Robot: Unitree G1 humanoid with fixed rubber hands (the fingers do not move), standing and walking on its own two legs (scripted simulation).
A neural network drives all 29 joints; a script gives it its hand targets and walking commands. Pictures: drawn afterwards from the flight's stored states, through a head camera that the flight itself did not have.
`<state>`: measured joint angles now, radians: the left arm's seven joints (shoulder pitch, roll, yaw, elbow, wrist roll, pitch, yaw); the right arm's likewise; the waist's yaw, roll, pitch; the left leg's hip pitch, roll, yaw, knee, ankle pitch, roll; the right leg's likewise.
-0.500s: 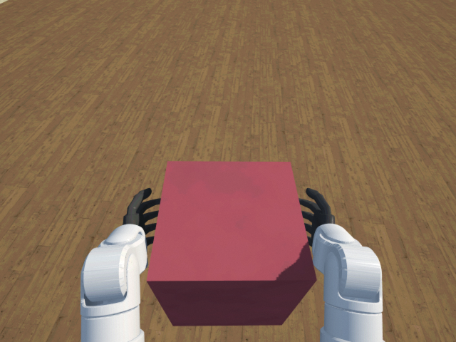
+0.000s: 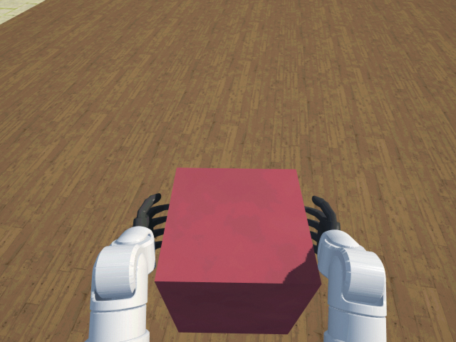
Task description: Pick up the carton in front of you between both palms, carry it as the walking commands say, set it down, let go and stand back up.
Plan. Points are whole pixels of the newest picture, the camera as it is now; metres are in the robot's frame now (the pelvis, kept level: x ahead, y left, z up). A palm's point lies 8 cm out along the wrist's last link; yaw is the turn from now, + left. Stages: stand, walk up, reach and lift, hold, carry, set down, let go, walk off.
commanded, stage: carry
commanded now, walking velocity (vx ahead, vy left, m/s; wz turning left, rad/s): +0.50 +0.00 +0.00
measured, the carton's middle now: (234, 254) +0.27 +0.00 +0.00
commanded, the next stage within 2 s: none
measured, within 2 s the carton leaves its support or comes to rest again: neither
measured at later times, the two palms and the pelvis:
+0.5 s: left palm (160, 119) +0.56 +0.17 +0.09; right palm (289, 119) +0.55 -0.13 +0.10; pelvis +0.29 +0.03 +0.01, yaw -3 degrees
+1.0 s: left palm (177, 93) +0.65 +0.14 +0.10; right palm (296, 97) +0.64 -0.16 +0.10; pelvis +0.38 +0.01 +0.01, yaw -2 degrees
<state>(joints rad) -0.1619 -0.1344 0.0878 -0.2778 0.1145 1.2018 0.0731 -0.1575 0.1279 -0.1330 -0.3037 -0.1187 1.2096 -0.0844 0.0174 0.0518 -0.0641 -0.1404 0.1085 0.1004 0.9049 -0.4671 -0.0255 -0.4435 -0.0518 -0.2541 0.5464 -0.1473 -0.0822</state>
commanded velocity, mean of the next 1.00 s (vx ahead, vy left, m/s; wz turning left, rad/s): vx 0.05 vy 0.00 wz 0.00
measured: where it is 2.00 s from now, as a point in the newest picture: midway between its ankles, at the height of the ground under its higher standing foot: (230, 323)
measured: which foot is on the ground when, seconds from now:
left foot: up 0.00-0.34, down 0.36-1.00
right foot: down 0.00-0.40, up 0.42-0.58, down 0.60-1.00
